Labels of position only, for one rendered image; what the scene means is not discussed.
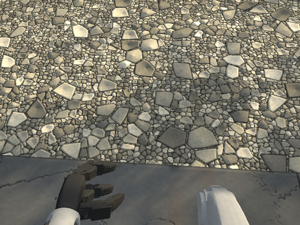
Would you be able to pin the robot right thigh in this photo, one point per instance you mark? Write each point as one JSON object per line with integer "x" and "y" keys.
{"x": 218, "y": 206}

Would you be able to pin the robot left hand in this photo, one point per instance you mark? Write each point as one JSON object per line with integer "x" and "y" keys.
{"x": 77, "y": 195}

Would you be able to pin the robot left forearm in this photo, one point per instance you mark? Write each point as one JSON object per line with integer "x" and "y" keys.
{"x": 63, "y": 216}

